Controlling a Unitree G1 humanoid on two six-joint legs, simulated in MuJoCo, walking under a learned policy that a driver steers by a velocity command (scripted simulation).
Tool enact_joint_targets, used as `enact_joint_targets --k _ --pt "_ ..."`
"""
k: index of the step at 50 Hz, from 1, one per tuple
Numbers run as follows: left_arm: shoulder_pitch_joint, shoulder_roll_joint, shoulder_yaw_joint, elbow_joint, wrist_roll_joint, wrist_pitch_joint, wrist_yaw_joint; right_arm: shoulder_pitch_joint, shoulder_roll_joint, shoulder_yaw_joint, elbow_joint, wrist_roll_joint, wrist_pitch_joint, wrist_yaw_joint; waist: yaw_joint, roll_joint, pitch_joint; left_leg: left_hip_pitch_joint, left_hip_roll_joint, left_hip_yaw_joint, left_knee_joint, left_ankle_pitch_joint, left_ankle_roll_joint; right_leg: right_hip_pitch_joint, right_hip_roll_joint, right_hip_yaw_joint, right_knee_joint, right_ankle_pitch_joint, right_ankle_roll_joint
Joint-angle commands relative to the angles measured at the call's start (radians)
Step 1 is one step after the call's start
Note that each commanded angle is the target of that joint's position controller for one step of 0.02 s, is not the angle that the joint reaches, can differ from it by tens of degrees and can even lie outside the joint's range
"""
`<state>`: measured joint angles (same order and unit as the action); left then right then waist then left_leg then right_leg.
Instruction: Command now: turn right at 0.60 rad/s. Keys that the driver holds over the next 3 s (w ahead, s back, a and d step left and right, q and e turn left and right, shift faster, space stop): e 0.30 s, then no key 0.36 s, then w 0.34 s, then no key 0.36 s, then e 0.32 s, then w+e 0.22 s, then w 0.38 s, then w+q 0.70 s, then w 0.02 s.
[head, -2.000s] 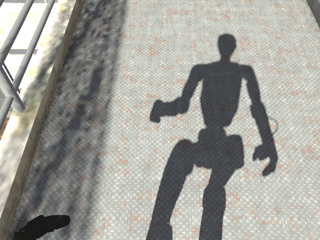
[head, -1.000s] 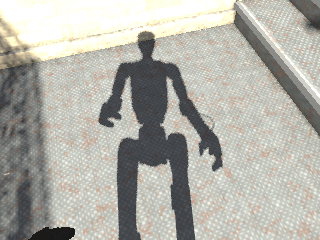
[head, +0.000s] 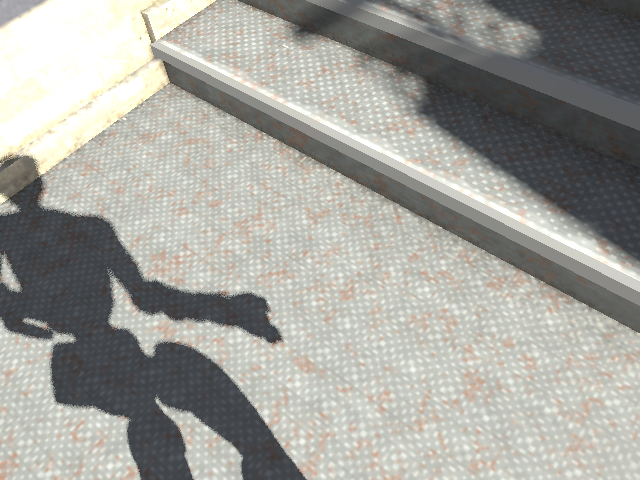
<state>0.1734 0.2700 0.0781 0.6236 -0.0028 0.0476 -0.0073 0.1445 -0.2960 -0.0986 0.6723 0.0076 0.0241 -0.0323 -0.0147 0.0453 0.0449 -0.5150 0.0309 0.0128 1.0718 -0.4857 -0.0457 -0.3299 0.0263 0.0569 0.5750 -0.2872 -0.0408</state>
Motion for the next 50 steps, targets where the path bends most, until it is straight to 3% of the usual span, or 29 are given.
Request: enact_joint_targets --k 1,2,4,11,14,15,16,17,18,19,21,25,27,28,30,31,32,33,34,36,38,40,42,44,45,46,47,48,50 --pt "-0.043 0.149 0.040 -0.063 -0.015 -0.015 0.022 -0.063 -0.090 -0.027 -0.108 -0.002 -0.012 -0.011 0.008 -0.205 -0.123 -0.158 -0.011 -0.066 0.104 0.081 -0.001 0.183 -0.228 0.298 -0.194 0.422 -0.191" --pt "-0.043 0.150 0.039 -0.064 -0.005 -0.016 0.027 -0.056 -0.075 -0.022 -0.109 -0.012 -0.016 -0.005 0.004 -0.188 -0.142 -0.137 -0.025 -0.056 0.099 0.120 -0.005 0.175 -0.221 0.291 -0.183 0.450 -0.191" --pt "-0.030 0.149 0.039 -0.050 -0.007 -0.017 0.038 -0.059 -0.052 -0.017 -0.116 -0.018 -0.021 0.000 0.001 -0.183 -0.154 -0.111 -0.039 -0.055 0.002 0.142 -0.015 0.178 -0.195 0.286 -0.171 0.452 -0.179" --pt "-0.019 0.190 0.065 -0.043 -0.012 -0.007 0.043 -0.103 -0.029 -0.007 -0.133 -0.004 -0.048 0.015 0.032 -0.200 -0.120 0.062 -0.093 -0.066 -0.351 0.097 -0.016 0.113 -0.161 0.426 -0.174 0.231 -0.174" --pt "-0.090 0.171 0.057 -0.063 -0.026 -0.006 0.041 -0.023 -0.032 -0.008 -0.104 0.002 -0.063 0.029 -0.024 -0.230 -0.142 0.238 -0.087 -0.065 -0.567 0.223 0.022 0.060 -0.133 0.450 -0.134 0.284 -0.147" --pt "-0.077 0.165 0.059 -0.060 -0.029 -0.007 0.039 0.014 -0.052 -0.016 -0.092 -0.007 -0.059 0.030 -0.036 -0.199 -0.159 0.352 -0.054 -0.081 -0.650 0.289 0.050 -0.006 -0.103 0.435 -0.102 0.193 -0.106" --pt "-0.045 0.117 0.045 -0.059 -0.018 -0.008 0.036 0.059 -0.110 -0.027 -0.094 -0.026 -0.047 0.025 -0.027 -0.053 -0.198 0.484 0.139 -0.234 -0.677 0.376 0.123 -0.117 -0.038 0.331 0.078 -0.032 -0.041" --pt "-0.004 0.111 0.049 -0.065 -0.033 -0.018 0.038 0.032 -0.177 -0.034 -0.098 -0.045 -0.033 0.026 0.021 0.216 -0.138 0.469 0.335 -0.487 -0.740 0.547 0.274 -0.303 0.135 0.129 0.279 -0.362 0.022" --pt "-0.012 0.190 0.075 -0.052 -0.012 -0.031 0.043 0.017 -0.136 -0.028 -0.114 -0.053 -0.035 0.020 0.007 0.217 -0.119 0.388 0.381 -0.551 -0.770 0.500 0.348 -0.306 0.069 0.125 0.496 -0.380 0.070" --pt "-0.009 0.222 0.087 -0.028 -0.019 -0.028 0.044 -0.021 -0.092 -0.011 -0.124 -0.051 -0.036 0.014 0.014 0.157 -0.096 0.354 0.324 -0.468 -0.764 0.440 0.317 -0.302 0.047 0.126 0.579 -0.308 0.086" --pt "0.015 0.188 0.083 0.006 -0.017 -0.006 0.049 -0.086 -0.054 0.003 -0.126 -0.026 -0.030 0.010 0.034 0.092 -0.063 0.321 0.214 -0.328 -0.750 0.377 0.236 -0.285 0.031 0.117 0.625 -0.197 0.117" --pt "-0.023 0.083 0.041 -0.002 -0.016 -0.007 0.037 -0.066 -0.027 0.019 -0.099 -0.028 -0.022 0.007 0.014 0.106 -0.075 0.313 0.136 -0.184 -0.737 0.464 0.230 -0.178 -0.006 0.040 0.409 -0.128 0.146" --pt "-0.057 0.046 0.018 -0.010 -0.007 -0.016 0.029 -0.041 -0.044 0.016 -0.083 -0.021 -0.018 0.008 -0.010 0.139 -0.098 0.321 0.130 -0.162 -0.710 0.478 0.232 -0.073 -0.031 -0.003 0.201 -0.159 0.140" --pt "-0.056 0.050 0.016 -0.007 -0.007 -0.020 0.025 -0.019 -0.056 0.013 -0.076 -0.014 -0.016 0.008 -0.017 0.148 -0.106 0.331 0.133 -0.169 -0.695 0.472 0.236 -0.032 -0.024 -0.026 0.112 -0.143 0.135" --pt "0.003 0.061 0.021 0.023 -0.002 -0.026 0.020 0.001 -0.040 0.023 -0.068 0.000 -0.019 0.010 0.019 0.112 -0.119 0.299 0.120 -0.161 -0.650 0.459 0.199 0.126 0.002 -0.064 -0.158 0.087 0.105" --pt "0.014 0.089 0.024 0.021 0.011 -0.029 0.021 0.047 -0.024 0.029 -0.056 -0.003 -0.031 0.015 0.013 0.075 -0.135 0.248 0.106 -0.152 -0.632 0.433 0.145 0.231 -0.032 -0.005 -0.186 0.193 0.080" --pt "0.023 0.169 0.036 0.010 0.018 -0.031 0.029 0.061 0.005 0.041 -0.071 -0.030 -0.047 0.023 -0.021 -0.080 -0.171 0.185 0.050 -0.087 -0.543 0.355 0.079 0.312 -0.156 0.135 -0.135 0.466 0.033" --pt "-0.011 0.140 0.027 0.049 0.019 -0.028 0.022 0.080 0.048 0.057 -0.080 -0.043 -0.051 0.025 -0.076 -0.265 -0.210 0.272 0.012 -0.020 -0.572 0.213 0.029 0.182 -0.172 0.153 -0.117 0.267 -0.037" --pt "-0.041 0.085 0.018 0.025 0.015 -0.025 0.013 0.025 0.001 0.052 -0.076 -0.042 -0.046 0.023 -0.024 -0.226 -0.170 0.280 -0.005 0.009 -0.538 0.182 0.010 0.146 -0.128 0.141 -0.145 0.050 -0.049" --pt "0.013 0.137 0.030 0.054 0.004 -0.018 0.013 0.006 -0.009 0.044 -0.072 -0.029 -0.037 0.018 0.011 -0.208 -0.082 0.192 -0.058 0.075 -0.430 0.055 0.023 0.100 -0.135 0.194 -0.217 -0.298 -0.079" --pt "0.073 0.168 0.035 0.073 -0.001 -0.034 0.017 -0.005 -0.030 0.035 -0.088 -0.009 -0.042 0.009 0.045 -0.246 0.026 0.087 -0.061 0.074 -0.343 0.019 0.047 0.065 -0.207 0.315 -0.299 -0.480 -0.147" --pt "0.122 0.145 0.029 0.105 -0.016 -0.044 0.019 0.009 -0.016 0.028 -0.097 0.007 -0.072 0.016 0.063 -0.267 0.063 0.030 -0.043 0.042 -0.292 -0.016 0.074 0.084 -0.243 0.389 -0.319 -0.507 -0.193" --pt "0.130 0.129 0.022 0.118 -0.027 -0.056 0.019 0.035 0.006 0.025 -0.093 0.022 -0.112 0.033 0.045 -0.241 0.087 0.019 -0.032 0.020 -0.319 -0.056 0.119 0.088 -0.264 0.419 -0.309 -0.475 -0.202" --pt "0.009 0.100 0.008 0.094 -0.029 -0.060 0.017 0.144 0.024 0.024 -0.050 0.008 -0.140 0.047 -0.044 -0.195 0.064 0.308 -0.048 0.038 -0.550 0.102 0.150 -0.076 -0.193 0.286 -0.260 -0.336 -0.141" --pt "-0.036 0.064 0.001 0.083 -0.020 -0.067 0.022 0.243 0.001 0.011 -0.012 -0.006 -0.142 0.045 -0.083 -0.141 0.026 0.474 -0.029 -0.017 -0.573 0.174 0.144 -0.178 -0.132 0.193 -0.127 -0.216 -0.093" --pt "-0.085 -0.003 -0.017 0.039 -0.014 -0.084 0.023 0.370 -0.107 -0.019 0.006 -0.019 -0.149 0.042 -0.112 0.106 -0.026 0.613 0.160 -0.338 -0.713 0.091 0.205 -0.331 -0.003 0.016 0.198 -0.133 -0.007" --pt "-0.115 0.060 -0.003 0.003 -0.025 -0.103 0.025 0.417 -0.180 -0.039 0.001 -0.026 -0.152 0.052 -0.127 0.230 -0.044 0.674 0.356 -0.724 -0.853 0.060 0.332 -0.492 0.037 0.018 0.433 -0.277 0.023" --pt "-0.081 0.095 0.011 0.017 -0.031 -0.115 0.019 0.355 -0.124 -0.022 -0.019 -0.024 -0.149 0.042 -0.087 0.123 -0.012 0.674 0.375 -0.710 -0.848 0.050 0.358 -0.562 -0.019 0.066 0.559 -0.255 0.019" --pt "-0.082 0.087 0.013 0.036 -0.022 -0.128 0.010 0.307 -0.086 -0.008 -0.028 -0.018 -0.145 0.036 -0.065 0.066 0.037 0.650 0.277 -0.502 -0.868 0.106 0.303 -0.595 -0.091 0.032 0.585 -0.096 0.000"
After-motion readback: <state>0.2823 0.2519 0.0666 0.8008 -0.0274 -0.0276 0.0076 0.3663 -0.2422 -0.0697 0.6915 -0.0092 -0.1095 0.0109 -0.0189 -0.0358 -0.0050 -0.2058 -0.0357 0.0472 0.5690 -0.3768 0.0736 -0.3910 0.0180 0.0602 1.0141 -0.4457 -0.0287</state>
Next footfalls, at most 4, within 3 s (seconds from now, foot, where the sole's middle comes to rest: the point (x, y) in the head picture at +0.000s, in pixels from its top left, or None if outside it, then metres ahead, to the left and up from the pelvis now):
0.32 left None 0.08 0.11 -0.77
0.62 right None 0.00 -0.14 -0.77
1.30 right None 0.30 -0.20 -0.77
1.68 left None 0.32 0.03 -0.77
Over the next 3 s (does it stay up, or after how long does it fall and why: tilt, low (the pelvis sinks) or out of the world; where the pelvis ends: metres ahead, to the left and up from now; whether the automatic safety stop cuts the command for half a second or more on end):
stays up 0.37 -0.38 0.00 its command is cut before an obstacle after 2.3 s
